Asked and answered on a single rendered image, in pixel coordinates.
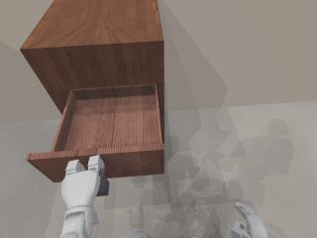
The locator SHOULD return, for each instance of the handle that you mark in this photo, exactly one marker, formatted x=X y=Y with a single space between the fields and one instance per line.
x=104 y=184

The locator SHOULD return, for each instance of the cabinet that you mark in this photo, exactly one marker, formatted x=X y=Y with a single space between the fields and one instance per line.
x=98 y=43

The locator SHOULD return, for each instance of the robot left hand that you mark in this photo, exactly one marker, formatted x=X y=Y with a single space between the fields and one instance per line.
x=80 y=187

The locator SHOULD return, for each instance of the left robot forearm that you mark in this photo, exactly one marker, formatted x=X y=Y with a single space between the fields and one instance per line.
x=78 y=222

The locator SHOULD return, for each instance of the drawer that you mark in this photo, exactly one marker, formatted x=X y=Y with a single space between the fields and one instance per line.
x=121 y=124

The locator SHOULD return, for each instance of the robot right hand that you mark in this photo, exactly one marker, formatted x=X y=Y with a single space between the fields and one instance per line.
x=254 y=227

